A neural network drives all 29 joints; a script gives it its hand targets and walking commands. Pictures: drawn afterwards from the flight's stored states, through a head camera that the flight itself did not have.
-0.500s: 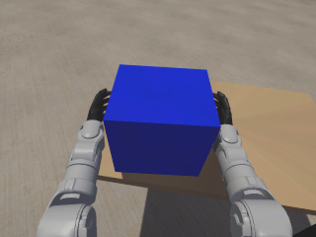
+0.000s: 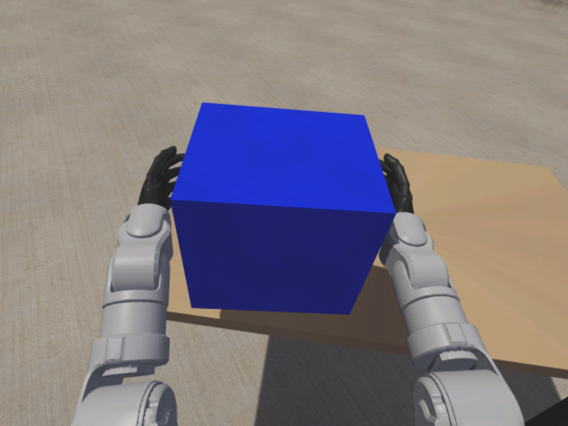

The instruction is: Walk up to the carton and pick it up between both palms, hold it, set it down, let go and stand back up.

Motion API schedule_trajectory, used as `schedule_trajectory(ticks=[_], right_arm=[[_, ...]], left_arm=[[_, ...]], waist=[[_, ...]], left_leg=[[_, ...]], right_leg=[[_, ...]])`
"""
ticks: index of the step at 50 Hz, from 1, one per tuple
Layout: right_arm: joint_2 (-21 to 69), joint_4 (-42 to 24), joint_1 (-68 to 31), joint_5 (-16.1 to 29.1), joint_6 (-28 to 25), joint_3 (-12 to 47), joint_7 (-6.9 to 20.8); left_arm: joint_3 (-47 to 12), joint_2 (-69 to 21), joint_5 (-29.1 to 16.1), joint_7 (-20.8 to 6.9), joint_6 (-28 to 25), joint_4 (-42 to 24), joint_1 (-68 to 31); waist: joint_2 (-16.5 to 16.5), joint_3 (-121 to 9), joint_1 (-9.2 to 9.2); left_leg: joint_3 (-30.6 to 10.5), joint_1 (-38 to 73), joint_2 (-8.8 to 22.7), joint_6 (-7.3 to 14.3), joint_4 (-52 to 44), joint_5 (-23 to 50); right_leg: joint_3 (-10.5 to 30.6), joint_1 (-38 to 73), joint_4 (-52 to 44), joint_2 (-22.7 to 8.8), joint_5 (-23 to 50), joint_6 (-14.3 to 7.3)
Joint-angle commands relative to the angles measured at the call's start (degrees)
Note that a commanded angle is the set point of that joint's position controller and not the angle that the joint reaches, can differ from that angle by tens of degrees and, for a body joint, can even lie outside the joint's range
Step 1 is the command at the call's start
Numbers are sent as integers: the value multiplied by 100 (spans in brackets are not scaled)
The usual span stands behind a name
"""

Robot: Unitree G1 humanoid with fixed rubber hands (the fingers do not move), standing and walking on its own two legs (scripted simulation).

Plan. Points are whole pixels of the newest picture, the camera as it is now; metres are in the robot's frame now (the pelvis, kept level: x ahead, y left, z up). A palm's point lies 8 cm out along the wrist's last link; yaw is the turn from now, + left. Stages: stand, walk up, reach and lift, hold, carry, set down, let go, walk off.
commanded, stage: reach and lift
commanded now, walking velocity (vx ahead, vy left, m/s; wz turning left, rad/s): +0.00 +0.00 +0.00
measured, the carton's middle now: (277, 211) +0.39 -0.01 +0.12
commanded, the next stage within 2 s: hold in 1.10 s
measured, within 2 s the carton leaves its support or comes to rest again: neither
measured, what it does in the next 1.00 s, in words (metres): stands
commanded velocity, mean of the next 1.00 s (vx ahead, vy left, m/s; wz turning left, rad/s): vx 0.00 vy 0.00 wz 0.00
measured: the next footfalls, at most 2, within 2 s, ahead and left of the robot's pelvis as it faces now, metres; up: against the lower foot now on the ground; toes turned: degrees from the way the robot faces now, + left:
none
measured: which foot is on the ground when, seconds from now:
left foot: down 0.00-1.00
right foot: down 0.00-1.00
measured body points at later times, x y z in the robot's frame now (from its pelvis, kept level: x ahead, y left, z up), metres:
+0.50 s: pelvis +0.00 -0.01 +0.00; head -0.05 +0.01 +0.45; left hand +0.37 +0.14 +0.18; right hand +0.37 -0.20 +0.16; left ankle +0.00 +0.13 -0.75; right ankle +0.02 -0.13 -0.75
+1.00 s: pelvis -0.01 +0.00 +0.00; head -0.06 +0.02 +0.45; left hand +0.37 +0.16 +0.19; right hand +0.37 -0.18 +0.18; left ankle +0.00 +0.13 -0.75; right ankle +0.02 -0.13 -0.75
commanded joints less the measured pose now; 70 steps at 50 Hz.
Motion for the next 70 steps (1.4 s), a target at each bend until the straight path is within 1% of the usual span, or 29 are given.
schedule_trajectory(ticks=[1, 3, 6, 9, 10, 11, 12, 14, 19, 22, 25, 26, 28, 30, 31, 34, 36, 39, 42, 45, 47, 51, 54, 58, 60, 62, 65, 69, 70], right_arm=[[3245, -1633, -3622, 240, -234, 2057, 751], [3295, -1945, -4035, 240, -283, 2072, 764], [3232, -2136, -4209, 425, -242, 2178, 819], [2911, -1556, -3832, 326, -47, 1840, 835], [3014, -1642, -4128, 417, -52, 1845, 880], [3007, -1669, -4005, 433, -40, 1905, 910], [2963, -1712, -3878, 450, -53, 1953, 912], [2971, -1934, -3978, 601, -78, 2083, 915], [3046, -1775, -3922, 565, 31, 1969, 911], [3163, -1736, -4156, 552, 140, 2112, 909], [3405, -2068, -4662, 678, 101, 2289, 923], [3498, -2423, -4732, 727, 46, 2439, 870], [3588, -2413, -4774, 791, 65, 2569, 766], [3591, -2395, -4425, 780, 163, 2525, 652], [3558, -2167, -4362, 746, 240, 2493, 616], [3398, -1626, -4135, 554, 463, 2204, 565], [3587, -1877, -4444, 659, 393, 2210, 596], [3511, -2420, -4691, 774, 265, 2279, 629], [3161, -1723, -4129, 630, 376, 1967, 664], [2932, -895, -3955, 453, 514, 1578, 824], [2942, -827, -4458, 434, 453, 1463, 958], [3086, -2042, -5232, 905, 115, 2011, 958], [3110, -2167, -4654, 1048, 249, 2257, 818], [3298, -1710, -4570, 989, 653, 2302, 741], [3408, -2008, -4922, 1023, 661, 2375, 739], [3690, -2147, -5240, 1184, 647, 2534, 761], [3587, -2226, -4947, 1246, 721, 2460, 648], [3421, -1907, -4916, 1053, 876, 2137, 568], [3418, -1718, -4871, 969, 906, 2050, 583]], left_arm=[[-2683, -2952, -527, -804, -100, -581, -3458], [-3028, -3057, -708, -788, -116, -1051, -4068], [-3117, -3222, -783, -663, -21, -1048, -3899], [-2938, -3136, -569, -733, 219, -654, -3567], [-3089, -3272, -673, -738, 251, -1001, -3909], [-3167, -3359, -680, -723, 269, -1070, -3840], [-3224, -3288, -671, -724, 276, -1134, -3734], [-3416, -3325, -734, -668, 239, -1422, -3892], [-3077, -3157, -550, -646, 313, -1232, -3902], [-2509, -3049, -331, -792, 480, -844, -3659], [-2500, -2971, -388, -843, 498, -976, -4011], [-2668, -3015, -564, -831, 431, -1183, -4064], [-2794, -2944, -627, -762, 317, -1212, -4372], [-2770, -2941, -681, -784, 311, -1165, -4100], [-2715, -2805, -691, -805, 321, -1076, -4177], [-2182, -2561, -380, -999, 494, -543, -3820], [-2455, -2690, -575, -1046, 444, -981, -4369], [-3078, -3136, -948, -859, 244, -1371, -4743], [-3170, -3025, -877, -726, 256, -1054, -4553], [-2694, -3070, -499, -790, 483, -590, -4294], [-2460, -3122, -402, -833, 642, -525, -4564], [-2933, -3427, -800, -681, 567, -1066, -4680], [-2996, -3236, -755, -594, 527, -1353, -4260], [-2349, -2782, -478, -758, 762, -1095, -4204], [-2226, -2692, -454, -825, 851, -1023, -4341], [-2495, -2745, -696, -797, 770, -1468, -4953], [-2716, -2859, -791, -747, 766, -1462, -4836], [-2723, -2867, -821, -818, 852, -1200, -4866], [-2619, -2847, -816, -845, 859, -976, -4877]], waist=[[-82, -1913, -104], [98, -2370, -153], [216, -2325, -140], [379, -1603, -277], [389, -1940, -168], [462, -1885, -272], [375, -1981, -253], [642, -2294, -256], [531, -1968, -201], [12, -1671, 30], [-143, -2069, 255], [-141, -2543, 186], [-80, -2825, 215], [-60, -2655, 73], [-83, -2362, -25], [-328, -1675, 44], [-190, -2177, -38], [333, -2863, -249], [580, -2184, -442], [604, -1383, -351], [584, -1230, -196], [598, -2837, -131], [416, -2823, -136], [-196, -1892, 110], [-326, -2086, 186], [-128, -2575, 216], [199, -2651, 85], [295, -2269, -100], [143, -2177, -108]], left_leg=[[276, -138, -520, -98, -193, 1138], [230, 7, -479, -145, -152, 1227], [197, 343, -456, -209, -10, 1537], [150, 357, -322, -326, -118, 1164], [148, 345, -307, -321, -110, 1221], [141, 454, -267, -359, -53, 1506], [136, 547, -302, -399, 15, 1737], [155, 571, -303, -460, 99, 2019], [142, 466, -397, -382, 42, 1579], [212, 101, -445, -154, -147, 1196], [323, -59, -499, 56, -229, 953], [265, 40, -545, 66, -86, 1306], [313, -26, -561, 69, -29, 1442], [313, 14, -580, 16, 36, 1556], [294, -173, -570, 10, -33, 1486], [306, -345, -580, 124, -310, 550], [274, -248, -553, 94, -233, 774], [173, 187, -498, -188, 50, 1589], [79, 500, -380, -417, 62, 1623], [57, 196, -316, -389, -222, 912], [115, -37, -255, -313, -398, 543], [67, 696, -318, -389, 237, 2225], [70, 916, -388, -389, 500, 2861], [195, -181, -488, -27, -63, 1261], [274, -470, -545, 116, -207, 966], [278, -357, -596, 137, -180, 1120], [221, 20, -542, -16, -6, 1584], [265, -198, -560, -88, -96, 891], [180, -310, -522, -63, -187, 660]], right_leg=[[-61, 1227, 111, 457, 1119, 137], [-123, 905, 98, 475, 896, 82], [-118, 768, 108, 513, 903, 12], [-164, 474, -13, 534, 166, -92], [-185, 494, 2, 599, 63, -97], [-171, 504, 56, 632, 240, -145], [-168, 574, 0, 644, 502, -119], [-117, 759, 31, 613, 655, -116], [-112, 711, 23, 530, 662, -63], [-100, 1037, 34, 469, 670, 25], [-34, 1205, 116, 452, 732, 140], [11, 1399, 207, 449, 1279, 173], [41, 1452, 248, 416, 1597, 192], [83, 1599, 311, 436, 1996, 211], [92, 1650, 252, 442, 1917, 210], [52, 1514, 98, 372, 1093, 207], [20, 1454, 167, 435, 1020, 164], [-13, 1167, 222, 512, 1266, 15], [-124, 575, 78, 591, 721, -56], [-119, 372, -99, 607, -242, -175], [-166, 498, -76, 583, -514, -164], [-124, 769, 124, 639, 702, -133], [-32, 1009, 150, 676, 1433, -32], [89, 1302, 45, 503, 895, 118], [63, 1461, 171, 435, 963, 205], [102, 1372, 286, 397, 1225, 191], [117, 1316, 284, 462, 1485, 117], [68, 984, 71, 485, 525, 73], [44, 912, 47, 483, 314, 35]])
